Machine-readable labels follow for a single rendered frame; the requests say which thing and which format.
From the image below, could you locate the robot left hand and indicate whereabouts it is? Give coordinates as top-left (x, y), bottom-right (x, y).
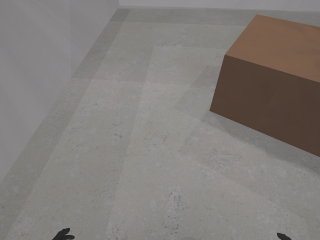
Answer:
top-left (52, 228), bottom-right (75, 240)

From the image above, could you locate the pedestal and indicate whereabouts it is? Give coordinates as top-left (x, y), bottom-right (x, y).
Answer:
top-left (209, 14), bottom-right (320, 157)

